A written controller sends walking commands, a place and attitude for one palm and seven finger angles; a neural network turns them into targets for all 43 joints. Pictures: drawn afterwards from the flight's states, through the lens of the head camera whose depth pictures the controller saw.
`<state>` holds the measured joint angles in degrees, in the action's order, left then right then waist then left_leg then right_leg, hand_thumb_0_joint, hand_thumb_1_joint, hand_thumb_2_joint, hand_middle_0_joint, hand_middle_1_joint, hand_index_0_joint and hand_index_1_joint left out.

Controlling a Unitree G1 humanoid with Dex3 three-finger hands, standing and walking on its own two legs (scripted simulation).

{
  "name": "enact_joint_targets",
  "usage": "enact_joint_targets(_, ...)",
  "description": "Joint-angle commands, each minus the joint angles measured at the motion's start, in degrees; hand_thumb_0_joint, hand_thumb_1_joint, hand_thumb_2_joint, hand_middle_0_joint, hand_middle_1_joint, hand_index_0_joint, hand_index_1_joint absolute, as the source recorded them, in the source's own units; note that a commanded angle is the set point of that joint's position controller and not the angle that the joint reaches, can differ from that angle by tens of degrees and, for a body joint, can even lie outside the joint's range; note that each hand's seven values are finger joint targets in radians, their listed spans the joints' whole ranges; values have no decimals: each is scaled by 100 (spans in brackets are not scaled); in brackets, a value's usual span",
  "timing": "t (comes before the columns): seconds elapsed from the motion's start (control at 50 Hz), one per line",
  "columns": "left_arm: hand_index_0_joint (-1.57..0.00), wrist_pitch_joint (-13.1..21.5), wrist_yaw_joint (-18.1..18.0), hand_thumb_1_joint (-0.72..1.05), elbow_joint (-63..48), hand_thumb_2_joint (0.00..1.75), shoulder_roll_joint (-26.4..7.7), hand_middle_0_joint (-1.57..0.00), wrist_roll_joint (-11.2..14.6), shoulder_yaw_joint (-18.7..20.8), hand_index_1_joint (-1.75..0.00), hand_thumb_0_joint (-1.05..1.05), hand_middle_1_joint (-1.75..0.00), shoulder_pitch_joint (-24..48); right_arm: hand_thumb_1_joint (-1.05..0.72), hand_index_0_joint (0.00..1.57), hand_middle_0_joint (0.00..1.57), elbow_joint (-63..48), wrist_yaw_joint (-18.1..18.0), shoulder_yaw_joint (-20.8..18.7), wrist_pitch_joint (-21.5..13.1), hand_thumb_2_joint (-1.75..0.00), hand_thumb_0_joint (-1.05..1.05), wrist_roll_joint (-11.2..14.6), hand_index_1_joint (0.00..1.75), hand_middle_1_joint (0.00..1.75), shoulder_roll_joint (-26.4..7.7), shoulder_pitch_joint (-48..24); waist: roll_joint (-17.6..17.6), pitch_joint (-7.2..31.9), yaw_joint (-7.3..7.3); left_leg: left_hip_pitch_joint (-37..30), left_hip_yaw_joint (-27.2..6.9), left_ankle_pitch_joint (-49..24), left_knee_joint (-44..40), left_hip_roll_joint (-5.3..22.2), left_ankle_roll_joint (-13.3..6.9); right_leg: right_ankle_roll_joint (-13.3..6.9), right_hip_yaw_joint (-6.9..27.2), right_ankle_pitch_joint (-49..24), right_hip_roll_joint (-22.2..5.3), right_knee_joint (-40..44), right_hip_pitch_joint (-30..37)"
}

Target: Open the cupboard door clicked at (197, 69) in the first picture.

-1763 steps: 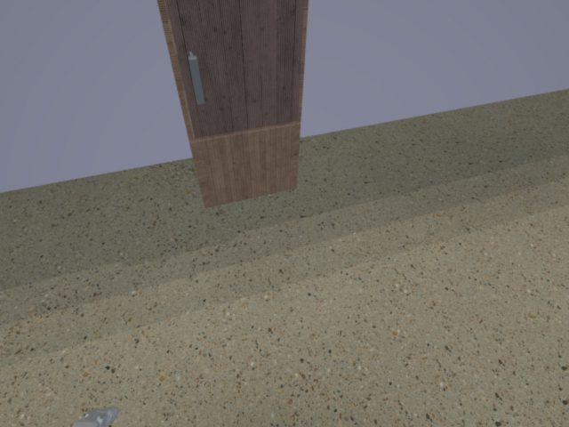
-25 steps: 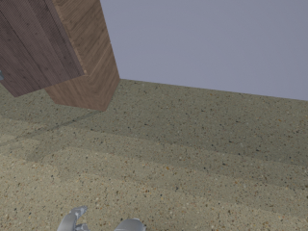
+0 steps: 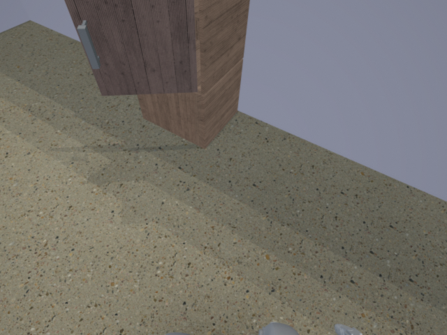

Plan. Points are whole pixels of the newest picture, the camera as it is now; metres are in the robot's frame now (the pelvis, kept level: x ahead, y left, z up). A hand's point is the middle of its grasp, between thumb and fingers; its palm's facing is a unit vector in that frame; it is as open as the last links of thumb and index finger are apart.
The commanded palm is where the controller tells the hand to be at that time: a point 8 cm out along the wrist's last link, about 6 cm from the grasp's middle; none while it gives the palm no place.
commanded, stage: turn to face it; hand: left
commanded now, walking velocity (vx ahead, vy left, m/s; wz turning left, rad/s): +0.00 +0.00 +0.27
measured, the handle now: (90, 44) +1.02 +0.57 -0.09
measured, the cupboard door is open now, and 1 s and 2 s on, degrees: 38 38 38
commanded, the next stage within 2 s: take the last steps up to it in 0.18 s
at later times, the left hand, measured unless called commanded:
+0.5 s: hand out of the picture -0.01 +0.16 -0.17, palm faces +0.25 -0.95 -0.20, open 7.3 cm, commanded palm none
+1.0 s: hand (120, 285) +0.22 +0.24 -0.16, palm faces +0.19 -0.96 -0.20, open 7.3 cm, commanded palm none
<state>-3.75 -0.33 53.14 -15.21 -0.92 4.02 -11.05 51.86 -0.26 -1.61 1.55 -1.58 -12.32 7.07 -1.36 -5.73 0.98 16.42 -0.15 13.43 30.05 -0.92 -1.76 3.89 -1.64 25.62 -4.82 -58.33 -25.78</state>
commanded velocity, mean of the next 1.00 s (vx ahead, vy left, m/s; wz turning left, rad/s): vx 0.22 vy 0.10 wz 0.15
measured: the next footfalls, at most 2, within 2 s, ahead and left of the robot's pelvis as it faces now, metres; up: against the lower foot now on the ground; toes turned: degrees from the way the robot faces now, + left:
right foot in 0.16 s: +0.04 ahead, -0.14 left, +0.00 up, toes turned -1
left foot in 0.56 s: +0.04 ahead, +0.10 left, +0.00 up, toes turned +16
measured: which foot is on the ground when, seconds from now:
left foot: down 0.00-0.16, up 0.18-0.54, down 0.56-1.00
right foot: up 0.00-0.14, down 0.16-0.56, up 0.58-1.00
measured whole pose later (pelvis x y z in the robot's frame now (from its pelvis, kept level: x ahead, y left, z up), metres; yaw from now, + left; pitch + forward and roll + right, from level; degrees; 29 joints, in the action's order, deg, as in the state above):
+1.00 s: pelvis +0.14 +0.04 -0.01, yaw +13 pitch -1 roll +2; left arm 0.3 1.5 55.4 -10.0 -1.3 2.3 -5.9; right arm 64.1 -0.6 -0.3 -2.6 -1.6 -8.6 24.4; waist 0.4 -3.9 -2.2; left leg -2.3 4.3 22.9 21.3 -3.8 -3.0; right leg -0.4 -6.4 13.6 -3.7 -37.2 -24.4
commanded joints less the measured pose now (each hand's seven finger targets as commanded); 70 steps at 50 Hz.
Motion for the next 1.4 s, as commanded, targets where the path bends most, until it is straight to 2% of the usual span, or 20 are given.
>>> enact_joint_targets(0.0,-20,167,-14,90,-428,90,-234,-20,-5,9,-30,0,-30,-24,-90,20,20,-266,-69,-349,-30,-90,0,-10,30,30,-1175,186,966,744,-179,-341,-1337,-930,-1113,1374,-779,-6,-124,-27,175,946,330)
enact_joint_targets(0.1,-20,335,-68,90,-206,90,-380,-20,-3,68,-30,0,-30,-754,-90,20,20,-262,-35,-335,6,-90,0,74,30,30,-903,-7,293,853,179,575,-1092,-454,-141,771,-272,-117,14,-1315,124,3484,2119)
enact_joint_targets(0.14,-20,421,-119,90,-284,90,-1130,-20,-87,180,-30,0,-30,-766,-90,20,20,-446,9,-291,35,-90,0,113,30,30,-543,-102,-1579,657,239,1417,-149,2101,2266,-194,286,-1226,2361,-1884,-2181,4496,1847)
enact_joint_targets(0.2,-20,437,-143,90,-393,90,-620,-20,-41,54,-30,0,-30,-111,-90,20,20,-89,43,-359,142,-90,0,51,30,30,-619,73,-1180,327,-94,1492,-333,1416,3695,116,331,-1251,1268,-2416,-1457,4214,1426)
enact_joint_targets(0.26,-20,475,-145,90,-329,90,-466,-20,-48,19,-30,0,-30,-237,-90,20,20,37,68,-281,125,-90,0,81,30,30,-391,117,-897,461,-77,1277,-63,1232,3105,126,432,-1106,475,-3528,-1169,3937,1789)
enact_joint_targets(0.4,-20,575,-60,90,158,90,-748,-20,-97,208,-30,0,-30,-1041,-90,20,20,-35,173,-203,-45,-90,0,61,30,30,-255,-355,-854,446,399,1178,335,1383,1387,195,385,-1240,785,-1763,-1710,4233,2566)
enact_joint_targets(0.5,-20,537,11,90,199,90,-791,-20,-55,251,-30,0,-30,-523,-90,20,20,238,156,-178,-172,-90,0,55,30,30,-297,508,-615,447,-135,-785,700,435,-483,-16,241,-795,80,-782,-1372,3599,1278)
enact_joint_targets(0.52,-20,513,57,90,120,90,-605,-20,-25,220,-30,0,-30,-362,-90,20,20,373,115,-263,-207,-90,0,51,30,30,-596,997,254,597,-380,-1744,157,589,-901,285,37,-506,-327,-444,-981,2650,446)
enact_joint_targets(0.54,-20,485,113,90,-68,90,-200,-20,25,136,-30,0,-30,-221,-90,20,20,479,51,-412,-225,-90,0,-31,30,30,-1189,1557,2063,727,-645,-2483,-1911,922,-1379,1736,-599,-153,-1058,608,-141,941,-923)
enact_joint_targets(0.56,-20,489,86,90,-315,90,-143,-20,-39,42,-30,0,-30,434,-90,20,20,597,-33,-416,-187,-90,0,-27,30,30,-1343,2077,1936,550,-889,-2270,-2458,515,-1732,2254,-1155,-234,-595,1052,11,-201,-1525)
enact_joint_targets(0.58,-20,505,94,90,-367,90,-190,-20,-44,50,-30,0,-30,596,-90,20,20,568,-55,-345,-192,-90,0,-22,30,30,-1214,1929,1388,340,-748,-1979,-2308,540,-1793,2248,-1311,-334,-220,778,-201,-660,-1712)
enact_joint_targets(0.68,-20,445,175,90,110,90,-86,-20,-71,8,-30,0,-30,53,-90,20,20,392,-112,-138,-439,-90,0,29,30,30,-675,1223,591,26,-151,-1170,-1124,-498,-2000,1454,-937,-287,-92,-793,-301,-736,-1249)
enact_joint_targets(0.9,-20,508,158,90,-217,90,153,-20,-37,-111,-30,0,-30,924,-90,20,20,980,-97,-81,-485,-90,0,-5,30,30,-508,1978,614,-133,-284,-1307,-416,-2017,-1669,1350,-944,-367,-506,-1109,69,1729,-229)
enact_joint_targets(0.96,-20,601,143,90,77,90,-43,-20,-48,-6,-30,0,-30,-179,-90,20,20,1066,-110,-69,-487,-90,0,40,30,30,-505,1883,203,317,268,-840,-119,-2540,-292,993,-634,-507,-574,-1540,320,2689,1665)
enact_joint_targets(0.98,-20,668,103,90,337,90,-380,-20,-72,114,-30,0,-30,-1066,-90,20,20,1011,-84,-83,-521,-90,0,109,30,30,-426,1803,-328,810,637,10,110,-2016,920,646,-398,-731,161,-1570,-201,2919,3153)
enact_joint_targets(1.0,-20,700,46,90,542,90,-945,-20,-91,278,-30,0,-30,-1858,-90,20,20,843,-65,-89,-549,-90,0,163,30,30,-238,1988,-1571,1440,784,1382,491,711,2688,-222,-58,-1426,2549,-1729,-1920,3641,4413)
enact_joint_targets(1.02,-20,664,6,90,539,90,-1040,-20,17,274,-30,0,-30,-1816,-90,20,20,745,-60,-131,-482,-90,0,120,30,30,-426,1777,-1175,1238,644,1753,36,1977,3969,-62,-12,-1803,3323,-1605,-2608,4380,3894)
enact_joint_targets(1.08,-20,679,-64,90,263,90,-196,-20,11,54,-30,0,-30,-579,-90,20,20,743,-2,-139,-332,-90,0,30,30,30,-106,1114,-429,-60,135,1749,-313,702,3942,658,94,-1357,1754,-790,-1862,4775,1543)
enact_joint_targets(1.16,-20,819,-29,90,377,90,38,-20,-9,9,-30,0,-30,-550,-90,20,20,894,104,-119,-182,-90,0,-13,30,30,189,1471,-491,278,-148,1207,122,-15,2950,712,330,-1077,401,-1435,-1247,4972,1195)
enact_joint_targets(1.38,-20,773,13,90,781,90,-383,-20,-67,120,-30,0,-30,-931,-90,20,20,297,236,-174,-389,-90,0,14,30,30,-39,265,-796,53,58,424,643,-177,130,388,318,-993,153,-1936,-1312,4287,1694)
